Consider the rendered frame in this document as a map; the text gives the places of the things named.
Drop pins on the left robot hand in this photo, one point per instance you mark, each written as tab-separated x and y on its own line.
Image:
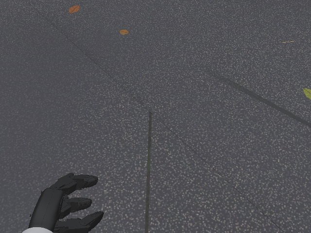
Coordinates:
54	204

